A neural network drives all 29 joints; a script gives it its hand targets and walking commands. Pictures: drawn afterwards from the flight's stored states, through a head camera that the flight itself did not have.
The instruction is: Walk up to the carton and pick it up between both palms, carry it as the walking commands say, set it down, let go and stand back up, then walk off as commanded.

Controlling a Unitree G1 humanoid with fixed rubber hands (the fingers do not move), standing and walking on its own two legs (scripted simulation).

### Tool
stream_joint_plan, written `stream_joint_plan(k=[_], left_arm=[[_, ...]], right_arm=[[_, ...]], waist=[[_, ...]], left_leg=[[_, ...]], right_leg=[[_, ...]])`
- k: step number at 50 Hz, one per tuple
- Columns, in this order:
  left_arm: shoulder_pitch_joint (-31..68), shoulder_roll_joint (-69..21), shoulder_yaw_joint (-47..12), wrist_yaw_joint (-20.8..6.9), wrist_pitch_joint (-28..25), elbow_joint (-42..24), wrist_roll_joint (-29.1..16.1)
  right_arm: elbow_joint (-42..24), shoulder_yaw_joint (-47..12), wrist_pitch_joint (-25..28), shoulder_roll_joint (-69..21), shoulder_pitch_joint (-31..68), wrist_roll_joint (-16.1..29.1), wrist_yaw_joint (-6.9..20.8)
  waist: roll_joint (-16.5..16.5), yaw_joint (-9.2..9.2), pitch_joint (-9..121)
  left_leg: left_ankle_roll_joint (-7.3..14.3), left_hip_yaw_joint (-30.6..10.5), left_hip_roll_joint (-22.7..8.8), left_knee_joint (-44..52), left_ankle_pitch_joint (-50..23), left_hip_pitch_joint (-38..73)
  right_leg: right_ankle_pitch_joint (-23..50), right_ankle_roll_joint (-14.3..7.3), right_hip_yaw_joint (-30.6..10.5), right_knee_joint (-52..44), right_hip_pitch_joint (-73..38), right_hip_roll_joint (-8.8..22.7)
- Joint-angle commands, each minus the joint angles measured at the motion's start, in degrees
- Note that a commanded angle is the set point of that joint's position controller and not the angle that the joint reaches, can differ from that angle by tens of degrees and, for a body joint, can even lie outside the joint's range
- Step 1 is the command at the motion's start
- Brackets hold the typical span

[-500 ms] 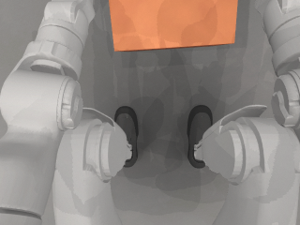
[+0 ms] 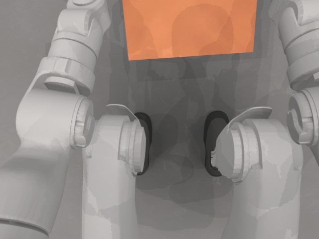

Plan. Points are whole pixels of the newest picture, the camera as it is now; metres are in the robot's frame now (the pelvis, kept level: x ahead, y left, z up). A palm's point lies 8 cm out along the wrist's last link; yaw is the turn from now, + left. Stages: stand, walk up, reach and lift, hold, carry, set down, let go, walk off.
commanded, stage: reach and lift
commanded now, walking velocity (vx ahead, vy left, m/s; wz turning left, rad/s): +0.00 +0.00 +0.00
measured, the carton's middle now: (185, 1) +0.54 -0.01 -0.24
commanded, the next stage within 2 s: none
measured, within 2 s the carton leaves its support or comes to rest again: neither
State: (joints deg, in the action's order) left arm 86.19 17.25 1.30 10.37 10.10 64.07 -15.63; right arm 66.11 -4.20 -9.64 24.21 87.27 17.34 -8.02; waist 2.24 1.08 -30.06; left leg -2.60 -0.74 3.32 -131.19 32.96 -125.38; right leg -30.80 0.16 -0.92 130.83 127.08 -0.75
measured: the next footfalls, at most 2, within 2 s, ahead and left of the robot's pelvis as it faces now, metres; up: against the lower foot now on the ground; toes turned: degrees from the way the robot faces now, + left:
none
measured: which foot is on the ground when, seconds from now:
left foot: down 0.00-1.00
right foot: down 0.00-1.00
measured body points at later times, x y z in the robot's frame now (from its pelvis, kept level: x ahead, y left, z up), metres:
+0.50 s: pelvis -0.01 +0.01 +0.03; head +0.36 -0.01 +0.27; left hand +0.57 +0.15 -0.12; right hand +0.57 -0.17 -0.13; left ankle +0.12 +0.12 -0.31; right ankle +0.13 -0.12 -0.31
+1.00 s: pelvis -0.03 +0.00 +0.06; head +0.32 -0.02 +0.34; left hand +0.52 +0.14 -0.06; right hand +0.54 -0.18 -0.06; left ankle +0.12 +0.12 -0.31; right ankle +0.13 -0.12 -0.31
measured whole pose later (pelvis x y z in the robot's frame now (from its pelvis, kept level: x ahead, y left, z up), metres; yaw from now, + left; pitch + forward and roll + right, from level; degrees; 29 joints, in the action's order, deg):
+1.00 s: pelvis -0.03 +0.00 +0.06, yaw -1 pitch +23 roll +3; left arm 77.9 9.7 14.3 20.7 21.9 42.1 -4.8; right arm 51.2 6.8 -20.4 18.0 83.4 6.5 -13.1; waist 0.1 0.4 -30.1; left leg -2.7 -0.2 2.2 -118.9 29.6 -112.5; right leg -26.8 0.1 -2.0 119.0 115.2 -2.2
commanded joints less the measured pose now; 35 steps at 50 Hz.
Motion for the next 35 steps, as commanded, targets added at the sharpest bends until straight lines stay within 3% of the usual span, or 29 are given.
stream_joint_plan(k=[1, 2, 3, 4, 5, 8, 9, 10, 11, 12, 13, 14, 15, 17, 18, 20, 21, 22, 23, 24, 25, 26, 27, 28, 29, 30, 31, 32, 35], left_arm=[[48.63, -56.66, -10.42, -15.58, -3.8, -29.17, -5.71], [46.33, -58.0, -11.17, -15.98, -2.9, -27.31, -6.04], [42.44, -59.12, -9.75, -15.75, -1.86, -22.47, -3.14], [47.4, -59.43, -11.61, -15.7, -1.76, -26.08, -4.47], [46.53, -58.95, -10.73, -16.04, -0.9, -25.6, -3.55], [47.82, -58.18, -10.16, -16.22, -0.09, -25.34, -2.01], [49.35, -61.29, -9.95, -16.46, 0.09, -24.67, -1.48], [48.55, -61.16, -10.27, -16.45, 0.19, -29.24, -1.9], [48.93, -60.77, -13.37, -16.23, 0.22, -31.12, -3.96], [48.12, -61.32, -13.68, -17.0, 0.41, -28.73, -3.96], [47.58, -60.91, -12.43, -16.89, 1.18, -26.17, -2.47], [48.26, -60.37, -10.37, -16.94, 0.69, -29.16, -1.99], [46.42, -61.43, -12.61, -16.24, 0.97, -30.0, -1.63], [43.66, -61.94, -13.08, -16.2, 1.72, -29.86, -2.54], [42.07, -61.83, -12.06, -16.6, 2.11, -29.27, -1.86], [36.82, -65.34, -12.97, -16.5, 2.11, -29.54, -0.31], [41.01, -65.01, -13.09, -16.38, 1.37, -33.97, -0.72], [36.99, -65.54, -14.47, -16.18, 2.22, -34.75, -2.25], [35.83, -65.08, -14.28, -16.03, 2.49, -33.22, -1.58], [34.04, -63.74, -13.31, -15.87, 2.66, -31.29, -0.03], [37.63, -65.49, -15.91, -15.97, 2.68, -37.26, -3.18], [40.03, -64.88, -15.11, -15.99, 2.76, -38.79, -2.18], [36.69, -65.67, -13.17, -16.51, 3.58, -32.63, -0.57], [38.09, -66.84, -13.86, -16.41, 3.74, -37.14, -0.69], [39.5, -66.35, -15.14, -16.36, 3.35, -41.03, -1.3], [39.86, -66.31, -14.1, -16.88, 4.15, -36.32, -0.95], [38.86, -66.36, -17.0, -16.84, 4.07, -43.73, -2.49], [36.34, -65.69, -13.38, -17.46, 4.66, -33.33, 0.09], [38.91, -65.67, -14.54, -17.67, 4.19, -38.08, 0.48]], right_arm=[[-25.22, -8.05, 2.52, -57.17, 45.5, 1.33, 15.74], [-28.25, -8.29, 2.49, -56.5, 46.51, 1.19, 15.72], [-25.04, -6.68, 2.24, -56.83, 44.76, 0.74, 15.94], [-26.67, -6.69, 1.87, -58.14, 46.46, 0.44, 16.05], [-28.38, -6.84, 1.27, -57.14, 47.11, -0.23, 16.06], [-26.41, -5.73, 0.46, -57.53, 48.36, -0.63, 17.2], [-22.58, -1.89, -0.27, -59.57, 43.35, -3.16, 17.68], [-25.3, -3.41, -0.59, -60.43, 42.58, -2.4, 17.95], [-26.23, -3.35, -0.96, -60.04, 41.56, -2.24, 18.05], [-28.91, -4.9, -0.87, -61.11, 44.07, -2.26, 18.17], [-23.26, -1.89, -1.93, -61.6, 40.69, -4.04, 18.42], [-28.94, -3.27, -1.65, -62.24, 43.2, -4.57, 18.63], [-36.13, -6.44, -1.1, -61.12, 48.33, -2.33, 18.78], [-33.15, -7.2, -2.24, -61.52, 43.76, -2.81, 18.55], [-30.09, -4.95, -2.66, -62.27, 39.76, -3.4, 18.74], [-32.02, -5.36, -2.85, -64.41, 37.41, -3.73, 19.68], [-29.49, -4.55, -3.31, -64.23, 35.3, -4.51, 20.55], [-39.51, -9.76, -2.6, -65.08, 39.7, -1.7, 19.86], [-37.47, -9.35, -3.13, -65.36, 37.93, -2.26, 19.87], [-36.03, -9.07, -3.08, -64.83, 37.76, -1.25, 20.09], [-40.3, -11.27, -3.31, -66.37, 40.02, 0.53, 19.58], [-36.14, -9.22, -3.79, -65.79, 37.62, -0.46, 19.64], [-33.75, -8.74, -4.1, -65.4, 37.97, -1.54, 19.69], [-33.59, -10.08, -4.64, -67.87, 36.45, -0.93, 19.43], [-35.99, -10.79, -4.65, -68.79, 35.87, -0.05, 19.89], [-34.45, -9.5, -4.6, -68.56, 36.4, -1.31, 19.56], [-40.27, -13.04, -4.48, -69.85, 37.69, 0.58, 18.92], [-37.58, -12.57, -3.93, -67.69, 40.96, 0.5, 18.3], [-36.88, -10.75, -4.21, -69.95, 37.86, -1.89, 17.49]], waist=[[-6.95, -1.2, 105.78], [-7.36, -3.25, 109.33], [-5.8, -1.49, 106.07], [-6.47, -3.76, 109.53], [-5.71, -3.94, 111.27], [-4.38, -1.98, 109.17], [-2.75, -4.5, 110.18], [-2.59, -2.5, 113.82], [-1.24, -5.86, 119.07], [-2.88, -4.85, 121.32], [-1.49, -4.47, 113.19], [-5.32, -3.13, 117.7], [-2.95, -0.79, 125.12], [-5.71, -2.79, 126.32], [-3.19, -3.58, 122.07], [-2.54, -1.87, 124.41], [-2.78, -2.6, 123.31], [-4.68, -0.51, 135.11], [-5.98, -1.78, 133.97], [-4.66, 0.41, 132.02], [-5.64, 0.11, 138.32], [-4.75, -0.73, 135.9], [-6.58, -1.12, 129.3], [-7.0, 0.97, 131.05], [-7.31, 0.32, 135.41], [-7.33, -0.96, 129.82], [-8.37, 0.09, 142.47], [-6.83, 1.68, 134.15], [-6.94, -0.6, 132.53]], left_leg=[[2.17, 6.12, 4.49, 11.55, -21.22, 39.39], [2.44, 6.02, 4.58, 11.6, -20.21, 40.0], [2.55, 6.08, 3.99, 13.17, -16.37, 38.53], [2.72, 4.89, 4.04, 13.43, -16.59, 41.86], [2.25, 6.81, 3.76, 12.44, -17.39, 42.05], [2.97, 5.27, 3.36, 14.85, -14.68, 40.48], [2.22, 5.73, 3.92, 14.61, -14.72, 42.1], [2.21, 6.0, 4.56, 15.03, -18.64, 44.98], [2.21, 5.09, 4.34, 15.34, -19.98, 48.91], [2.31, 6.51, 4.02, 14.16, -20.59, 46.86], [2.16, 6.69, 4.15, 15.8, -16.6, 40.58], [2.61, 6.49, 4.92, 16.18, -20.14, 43.62], [2.13, 7.16, 4.35, 15.31, -23.81, 47.91], [2.42, 6.13, 4.92, 14.86, -24.89, 46.41], [2.25, 6.81, 4.57, 15.98, -23.73, 45.98], [1.83, 6.57, 5.21, 16.31, -26.5, 49.65], [2.01, 6.14, 4.95, 16.62, -25.35, 48.96], [2.09, 6.32, 5.45, 15.73, -33.13, 54.03], [2.12, 5.98, 5.52, 15.52, -31.47, 53.98], [2.62, 5.69, 5.55, 16.77, -30.19, 53.02], [2.45, 6.28, 5.86, 16.02, -30.9, 55.77], [2.22, 5.88, 5.71, 16.92, -29.28, 53.57], [2.26, 6.1, 5.08, 16.65, -23.75, 49.43], [2.02, 6.34, 5.45, 17.54, -27.05, 50.08], [2.07, 6.4, 5.19, 16.87, -27.45, 52.6], [2.35, 6.09, 5.15, 17.24, -25.3, 49.59], [2.21, 7.14, 5.86, 17.14, -30.75, 54.32], [2.52, 7.18, 5.18, 17.07, -26.03, 46.96], [2.62, 6.27, 5.36, 19.46, -24.03, 46.66]], right_leg=[[20.4, 0.55, 4.22, -12.37, -48.45, -5.13], [20.53, 0.13, 4.73, -12.45, -49.07, -4.26], [16.6, -0.4, 5.32, -12.92, -46.99, -4.73], [16.56, -0.51, 5.28, -13.18, -46.57, -4.86], [16.62, 0.12, 5.47, -13.74, -48.83, -4.83], [13.18, -0.71, 5.4, -13.87, -44.11, -4.53], [14.14, -0.85, 6.34, -14.25, -43.61, -4.57], [17.11, -0.92, 6.07, -13.58, -45.76, -4.57], [18.44, -0.9, 7.04, -13.66, -46.03, -4.52], [18.81, -0.76, 6.19, -14.76, -47.76, -4.4], [16.68, -0.97, 6.58, -14.24, -44.61, -4.76], [19.42, -0.21, 6.31, -15.21, -47.44, -4.99], [21.65, -0.2, 6.23, -13.9, -49.12, -5.17], [23.89, 0.0, 6.04, -14.3, -51.94, -5.08], [22.87, 0.3, 6.79, -14.53, -49.64, -5.55], [23.47, -0.19, 7.86, -13.93, -45.98, -5.69], [21.82, -0.76, 6.86, -14.97, -45.12, -5.28], [29.02, -0.19, 6.54, -14.45, -52.16, -6.04], [28.35, 0.03, 7.38, -13.83, -51.29, -5.57], [27.06, 0.08, 7.43, -14.17, -49.33, -5.63], [27.5, 0.16, 6.93, -14.3, -53.54, -6.33], [26.82, -0.23, 6.7, -14.77, -52.95, -5.79], [21.55, 0.17, 6.9, -15.87, -49.98, -5.05], [25.45, 0.46, 6.3, -16.58, -54.01, -6.12], [25.6, 0.31, 5.89, -16.96, -54.85, -6.07], [23.64, 0.3, 6.3, -16.91, -51.27, -6.59], [31.13, 0.47, 5.99, -17.04, -61.68, -7.0], [27.16, 0.71, 4.37, -17.7, -59.04, -6.18], [25.63, 0.85, 4.68, -19.18, -59.55, -6.58]])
